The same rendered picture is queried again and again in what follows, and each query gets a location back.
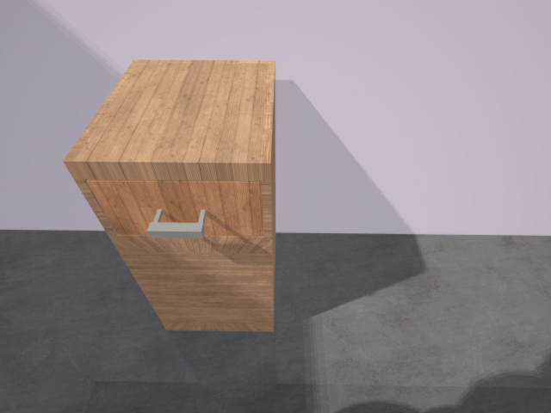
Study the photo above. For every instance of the drawer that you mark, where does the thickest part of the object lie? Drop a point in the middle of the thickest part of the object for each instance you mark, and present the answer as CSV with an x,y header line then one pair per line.
x,y
233,208

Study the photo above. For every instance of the handle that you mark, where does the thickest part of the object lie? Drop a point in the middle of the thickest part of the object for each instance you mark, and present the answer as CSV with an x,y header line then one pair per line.
x,y
157,229

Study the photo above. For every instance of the cabinet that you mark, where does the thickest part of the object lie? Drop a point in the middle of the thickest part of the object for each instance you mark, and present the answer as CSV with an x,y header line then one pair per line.
x,y
198,120

